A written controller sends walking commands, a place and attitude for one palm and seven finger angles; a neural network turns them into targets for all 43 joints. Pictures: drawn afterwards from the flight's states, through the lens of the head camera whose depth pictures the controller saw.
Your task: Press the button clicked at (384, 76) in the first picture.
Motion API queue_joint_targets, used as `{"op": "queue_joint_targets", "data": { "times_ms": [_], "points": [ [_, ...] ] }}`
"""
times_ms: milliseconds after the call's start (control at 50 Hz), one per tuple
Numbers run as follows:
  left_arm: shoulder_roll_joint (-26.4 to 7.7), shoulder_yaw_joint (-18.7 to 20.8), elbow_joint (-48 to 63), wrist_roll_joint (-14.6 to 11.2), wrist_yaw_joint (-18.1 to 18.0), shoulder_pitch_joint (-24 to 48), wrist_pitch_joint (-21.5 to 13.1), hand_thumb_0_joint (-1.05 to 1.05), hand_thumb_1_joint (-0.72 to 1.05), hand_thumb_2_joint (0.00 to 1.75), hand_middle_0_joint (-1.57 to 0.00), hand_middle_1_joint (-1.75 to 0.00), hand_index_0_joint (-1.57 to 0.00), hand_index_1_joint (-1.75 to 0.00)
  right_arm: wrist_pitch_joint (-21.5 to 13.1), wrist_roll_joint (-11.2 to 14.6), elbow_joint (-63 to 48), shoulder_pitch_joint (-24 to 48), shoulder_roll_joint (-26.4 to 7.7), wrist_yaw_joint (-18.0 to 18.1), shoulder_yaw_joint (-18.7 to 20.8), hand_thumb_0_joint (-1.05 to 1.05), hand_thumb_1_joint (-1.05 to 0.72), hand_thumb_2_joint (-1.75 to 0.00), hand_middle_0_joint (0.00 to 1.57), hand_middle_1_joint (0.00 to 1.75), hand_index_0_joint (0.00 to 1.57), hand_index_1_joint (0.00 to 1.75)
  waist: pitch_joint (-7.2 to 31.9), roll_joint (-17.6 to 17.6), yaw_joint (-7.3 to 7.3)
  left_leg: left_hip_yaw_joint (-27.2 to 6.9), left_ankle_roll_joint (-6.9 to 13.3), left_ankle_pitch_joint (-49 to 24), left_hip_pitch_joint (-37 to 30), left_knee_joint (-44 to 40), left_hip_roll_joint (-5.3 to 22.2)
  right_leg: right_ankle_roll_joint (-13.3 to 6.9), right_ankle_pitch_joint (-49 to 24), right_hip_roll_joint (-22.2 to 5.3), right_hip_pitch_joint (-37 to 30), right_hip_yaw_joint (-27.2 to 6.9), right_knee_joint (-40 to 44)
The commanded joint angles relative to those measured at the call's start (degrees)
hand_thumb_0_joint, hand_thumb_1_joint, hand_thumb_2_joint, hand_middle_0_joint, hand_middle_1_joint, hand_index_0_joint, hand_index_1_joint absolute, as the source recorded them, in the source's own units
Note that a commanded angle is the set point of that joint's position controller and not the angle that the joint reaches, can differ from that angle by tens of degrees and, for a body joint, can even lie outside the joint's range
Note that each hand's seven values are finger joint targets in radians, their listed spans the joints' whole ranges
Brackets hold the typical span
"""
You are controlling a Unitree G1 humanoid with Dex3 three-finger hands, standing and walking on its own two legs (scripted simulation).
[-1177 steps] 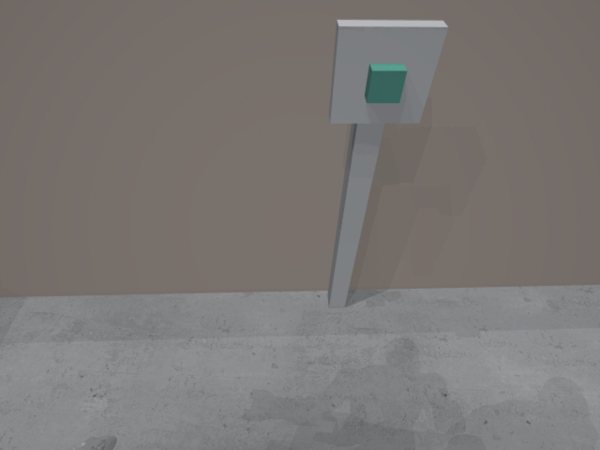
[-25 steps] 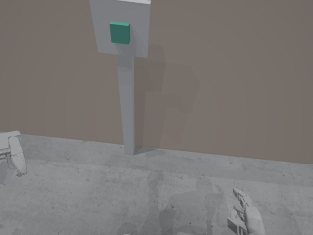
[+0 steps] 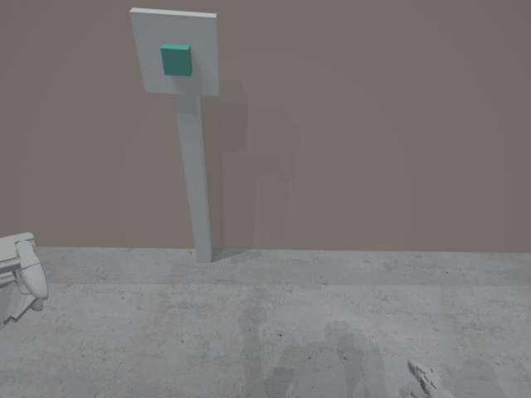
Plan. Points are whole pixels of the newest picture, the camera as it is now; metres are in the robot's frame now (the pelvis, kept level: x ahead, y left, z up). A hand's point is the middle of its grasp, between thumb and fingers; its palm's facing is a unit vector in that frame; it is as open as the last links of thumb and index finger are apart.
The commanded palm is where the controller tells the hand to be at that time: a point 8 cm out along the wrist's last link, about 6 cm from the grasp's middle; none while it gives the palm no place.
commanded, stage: stop stepping back and stand still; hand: left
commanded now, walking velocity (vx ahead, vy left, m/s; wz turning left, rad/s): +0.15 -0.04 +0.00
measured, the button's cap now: (177, 59) +0.79 +0.24 +0.16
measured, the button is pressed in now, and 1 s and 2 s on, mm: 0 0 0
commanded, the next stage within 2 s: let the arm hang, fingers relaxed in 0.54 s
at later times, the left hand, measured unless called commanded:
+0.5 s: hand (6, 320) +0.16 +0.26 +0.17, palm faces +0.44 -0.79 -0.43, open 3.1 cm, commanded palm +0.10 +0.29 +0.18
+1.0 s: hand out of the picture -0.04 +0.22 -0.17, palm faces +0.09 -0.97 -0.22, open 3.6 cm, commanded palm none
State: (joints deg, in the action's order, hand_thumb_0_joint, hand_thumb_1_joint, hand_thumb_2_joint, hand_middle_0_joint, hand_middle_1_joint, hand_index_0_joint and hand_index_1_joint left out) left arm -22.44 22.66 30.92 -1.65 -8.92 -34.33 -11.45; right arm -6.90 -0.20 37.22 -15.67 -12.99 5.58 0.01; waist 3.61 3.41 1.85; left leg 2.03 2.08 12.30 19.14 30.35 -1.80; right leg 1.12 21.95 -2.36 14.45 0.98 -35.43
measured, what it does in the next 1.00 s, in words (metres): stands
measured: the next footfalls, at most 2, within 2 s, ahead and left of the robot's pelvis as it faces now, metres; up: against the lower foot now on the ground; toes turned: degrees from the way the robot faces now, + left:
none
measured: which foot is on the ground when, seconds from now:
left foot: down 0.00-1.00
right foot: down 0.00-1.00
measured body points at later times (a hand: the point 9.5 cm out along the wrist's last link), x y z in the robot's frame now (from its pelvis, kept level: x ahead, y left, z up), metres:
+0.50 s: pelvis -0.03 +0.01 +0.00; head -0.05 +0.01 +0.45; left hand +0.13 +0.30 +0.19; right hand +0.14 -0.21 -0.08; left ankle +0.00 +0.14 -0.73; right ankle -0.03 -0.11 -0.73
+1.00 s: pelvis -0.04 +0.02 +0.00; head -0.03 +0.03 +0.45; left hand -0.04 +0.27 -0.15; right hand +0.03 -0.25 -0.13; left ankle +0.00 +0.14 -0.73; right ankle -0.03 -0.12 -0.73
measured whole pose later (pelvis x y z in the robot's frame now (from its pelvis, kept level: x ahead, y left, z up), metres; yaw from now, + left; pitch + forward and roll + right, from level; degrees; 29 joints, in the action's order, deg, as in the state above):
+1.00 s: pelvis -0.04 +0.02 +0.00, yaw +4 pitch -1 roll -1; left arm -12.4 1.8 -55.7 1.0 -1.0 -17.2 2.3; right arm 1.2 -1.6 56.1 -13.0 -15.1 0.1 0.3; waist -3.4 1.1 0.1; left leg 0.6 0.2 11.5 17.5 30.2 0.8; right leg 1.1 15.6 -2.1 13.1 2.0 -30.0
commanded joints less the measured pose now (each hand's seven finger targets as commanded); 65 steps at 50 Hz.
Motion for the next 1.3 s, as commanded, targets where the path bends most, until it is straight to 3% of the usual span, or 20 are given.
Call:
{"op": "queue_joint_targets", "data": {
  "times_ms": [0,40,60,80,100,160,240,300,360,420,500,600,620,640,700,780,860,900,1060,1280],
  "points": [
    [-7.91,3.69,15.93,0.48,-0.86,0.15,-4.41,0.00,0.90,0.90,-1.30,-1.50,-1.30,-1.50,-4.61,-0.43,-10.35,8.01,-6.11,-0.51,1.48,0.00,-0.90,-0.90,0.20,0.30,0.20,0.30,-0.31,-14.15,-1.69,-16.47,3.01,13.64,0.45,-19.67,13.27,-1.57,4.53,1.97,-1.55,2.52,1.00],
    [-9.75,5.41,15.07,0.78,-1.03,-1.02,-4.00,0.00,0.90,0.90,-1.30,-1.50,-1.30,-1.50,-3.79,-0.71,-10.83,8.40,-6.75,-0.49,1.85,0.00,-0.90,-0.90,0.20,0.30,0.20,0.30,-0.74,-10.57,-1.65,-10.35,0.52,19.90,7.34,-13.94,8.26,-3.37,3.82,0.90,-8.14,1.04,10.53],
    [-10.01,5.78,12.78,0.78,-0.91,-1.27,-3.87,0.00,0.90,0.90,-1.30,-1.50,-1.30,-1.50,-2.83,-1.09,-11.24,8.88,-6.31,-0.46,2.18,0.00,-0.90,-0.90,0.20,0.30,0.20,0.30,-2.31,-4.58,-1.54,-6.49,-0.67,17.92,10.50,-3.05,4.31,-6.49,10.73,-3.82,-6.01,-6.90,15.81],
    [-10.67,6.33,11.75,0.60,-0.88,-1.42,-3.95,0.00,0.90,0.90,-1.30,-1.50,-1.30,-1.50,-2.15,-0.82,-10.90,8.19,-5.91,-0.69,2.71,0.00,-0.90,-0.90,0.20,0.30,0.20,0.30,-2.63,6.04,-2.10,-2.45,-1.88,12.77,10.08,14.95,0.77,-11.39,24.26,-13.72,1.58,-21.79,24.77],
    [-11.00,7.06,12.63,0.09,-1.15,1.36,-4.03,0.00,0.90,0.90,-1.30,-1.50,-1.30,-1.50,-1.95,-0.57,-10.15,8.02,-6.04,-0.69,3.03,0.00,-0.90,-0.90,0.20,0.30,0.20,0.30,-4.87,10.27,-2.48,-2.52,-2.09,10.54,14.53,27.54,1.30,-14.69,22.21,-19.42,3.66,-28.27,28.14],
    [-8.01,4.76,7.59,0.40,-0.73,4.99,-4.53,0.00,0.90,0.90,-1.30,-1.50,-1.30,-1.50,-2.09,-0.85,-8.92,6.90,-4.88,-0.76,1.80,0.00,-0.90,-0.90,0.20,0.30,0.20,0.30,-5.91,3.16,0.01,-4.28,-1.58,8.63,9.21,23.72,6.57,-11.62,14.45,-15.50,9.93,-15.81,24.21],
    [-5.69,1.39,7.43,1.10,-1.21,5.91,-4.06,0.00,0.90,0.90,-1.30,-1.50,-1.30,-1.50,-3.09,-0.96,-8.54,7.46,-4.91,0.67,1.57,0.00,-0.90,-0.90,0.20,0.30,0.20,0.30,-4.35,-1.52,-0.77,2.35,-0.23,6.07,-5.42,0.11,3.67,-7.83,11.75,-9.88,10.22,-7.67,18.29],
    [-7.20,2.58,12.50,0.99,-1.46,7.50,-4.90,0.00,0.90,0.90,-1.30,-1.50,-1.30,-1.50,-3.89,-0.65,-10.34,7.64,-6.59,0.69,1.95,0.00,-0.90,-0.90,0.20,0.30,0.20,0.30,-2.94,-9.28,-1.33,-8.63,2.83,6.65,-5.73,-7.94,9.84,-3.02,0.32,-1.84,7.40,-3.84,5.79],
    [-7.59,4.24,13.28,1.12,-0.99,6.03,-5.17,0.00,0.90,0.90,-1.30,-1.50,-1.30,-1.50,-4.07,-0.38,-9.90,7.83,-5.30,0.27,1.15,0.00,-0.90,-0.90,0.20,0.30,0.20,0.30,-3.14,-12.68,-1.12,-14.07,3.92,15.35,0.26,-14.38,13.67,-0.83,-0.37,1.14,4.10,1.64,-0.67],
    [-7.01,4.20,11.08,1.33,-0.98,4.67,-5.08,0.00,0.90,0.90,-1.30,-1.50,-1.30,-1.50,-4.73,-0.28,-9.66,7.68,-5.34,-0.48,1.11,0.00,-0.90,-0.90,0.20,0.30,0.20,0.30,-2.91,-8.17,-1.82,-7.65,2.15,3.21,1.86,-8.98,10.60,-1.16,-8.47,0.23,-1.32,0.68,5.67],
    [-7.20,4.38,9.62,0.20,-0.42,2.80,-4.94,0.00,0.90,0.90,-1.30,-1.50,-1.30,-1.50,-4.29,-0.15,-9.60,7.19,-4.32,-1.48,1.41,0.00,-0.90,-0.90,0.20,0.30,0.20,0.30,0.58,0.63,-1.02,-0.12,-1.11,-2.45,-3.16,2.98,3.90,-4.75,-15.03,-6.86,0.98,-8.72,13.53],
    [-7.15,4.73,10.56,0.04,-0.14,1.71,-4.79,0.00,0.90,0.90,-1.30,-1.50,-1.30,-1.50,-3.30,-0.21,-10.34,8.22,-4.45,-1.25,1.21,0.00,-0.90,-0.90,0.20,0.30,0.20,0.30,0.81,-5.54,-1.40,-2.71,-0.82,-9.65,-6.98,-4.28,6.32,-2.41,-16.14,-2.97,0.66,-2.79,10.39],
    [-1.09,-16.36,-35.04,5.15,7.96,7.94,5.76,0.00,0.90,0.90,-1.30,-1.50,-1.30,-1.50,-3.86,-0.23,3.71,8.92,-17.35,-6.35,5.66,0.00,-0.90,-0.90,0.20,0.30,0.20,0.30,-2.10,-9.58,1.42,-5.96,0.34,-20.59,-1.84,2.50,8.83,-1.80,-23.02,-4.41,6.24,1.34,-2.01],
    [2.33,-15.82,-36.06,4.27,8.62,7.52,10.29,0.00,0.90,0.90,-1.26,-1.46,-1.26,-1.46,-0.34,-0.01,3.01,6.20,-13.57,-6.15,5.69,0.00,-0.90,-0.90,0.20,0.30,0.20,0.30,1.14,-10.66,-0.38,-6.69,0.76,-26.25,-2.72,-0.75,10.15,-0.68,-17.03,-2.27,4.50,0.60,-2.83],
    [2.67,-16.56,-44.37,3.57,8.55,11.17,11.59,0.00,0.90,0.90,-1.15,-1.34,-1.15,-1.34,3.09,-1.00,2.23,6.92,-11.93,-5.66,3.08,0.00,-0.90,-0.90,0.20,0.30,0.20,0.30,1.96,-2.36,-1.99,-14.26,4.64,-18.61,1.76,-4.37,13.81,-1.09,-1.81,0.33,1.40,0.58,-3.77],
    [-2.62,-17.22,-60.45,3.74,8.42,16.89,11.09,0.00,0.90,0.90,-1.01,-1.18,-1.01,-1.18,4.84,-1.29,5.82,7.54,-10.87,-5.70,2.73,0.00,-0.90,-0.90,0.20,0.30,0.20,0.30,0.87,5.94,-1.68,-5.36,-0.24,-10.32,-1.60,0.49,5.46,-4.03,-16.16,-5.06,-0.51,-5.45,7.72],
    [-2.44,-19.19,-73.54,2.96,8.29,20.64,11.39,0.00,0.90,0.90,-0.86,-1.02,-0.86,-1.02,6.25,-1.41,11.07,7.05,-10.56,-5.68,2.08,0.00,-0.90,-0.90,0.20,0.30,0.20,0.30,-2.84,-9.04,-1.19,-6.81,-0.48,-3.46,-4.07,-5.95,6.60,-3.76,-6.62,-3.35,1.44,-4.56,10.14],
    [-1.96,-19.63,-79.07,2.77,8.35,19.09,11.40,0.00,0.90,0.90,-0.79,-0.94,-0.79,-0.94,6.49,-1.23,13.19,6.72,-10.28,-5.42,1.92,0.00,-0.90,-0.90,0.20,0.30,0.20,0.30,-3.26,-11.63,-1.71,-7.60,-0.45,1.83,-3.84,-8.84,6.89,-3.73,-4.04,-2.68,0.04,-4.29,11.67],
    [-0.87,-19.91,-90.33,2.60,8.28,17.65,10.96,0.00,0.90,0.90,-0.49,-0.62,-0.49,-0.62,7.23,-0.84,20.23,1.61,-9.42,-4.66,2.68,0.00,-0.90,-0.90,0.20,0.30,0.20,0.30,-5.33,-4.82,-1.28,-6.82,-0.45,5.01,-7.47,-10.32,7.09,-4.49,-1.05,-3.28,1.47,-3.95,17.13],
    [-2.96,-19.75,-93.86,2.48,7.92,19.88,10.97,0.00,0.90,0.90,-0.20,-0.30,-0.20,-0.30,7.26,-0.91,24.34,1.10,-9.88,-4.71,2.97,0.00,-0.90,-0.90,0.20,0.30,0.20,0.30,-8.46,-2.52,-1.47,-5.94,-0.47,3.18,-7.60,-11.05,7.09,-4.42,0.86,-3.96,1.96,-3.83,18.57]
  ]
}}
